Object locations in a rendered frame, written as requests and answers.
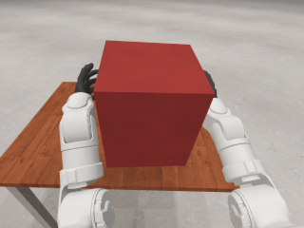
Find robot right hand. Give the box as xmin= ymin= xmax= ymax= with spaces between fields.
xmin=203 ymin=70 xmax=218 ymax=98

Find carton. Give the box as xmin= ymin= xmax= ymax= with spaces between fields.
xmin=93 ymin=40 xmax=215 ymax=168

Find robot right forearm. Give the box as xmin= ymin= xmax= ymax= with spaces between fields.
xmin=202 ymin=98 xmax=291 ymax=220

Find left robot upper arm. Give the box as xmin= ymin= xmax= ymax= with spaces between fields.
xmin=58 ymin=187 xmax=115 ymax=228

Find right robot upper arm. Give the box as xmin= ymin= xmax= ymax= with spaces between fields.
xmin=227 ymin=183 xmax=304 ymax=228

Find robot left forearm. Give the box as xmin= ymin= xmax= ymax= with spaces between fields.
xmin=57 ymin=92 xmax=104 ymax=227

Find robot left hand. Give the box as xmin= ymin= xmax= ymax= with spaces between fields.
xmin=74 ymin=63 xmax=99 ymax=101

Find table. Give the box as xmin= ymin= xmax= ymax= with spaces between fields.
xmin=0 ymin=82 xmax=240 ymax=228

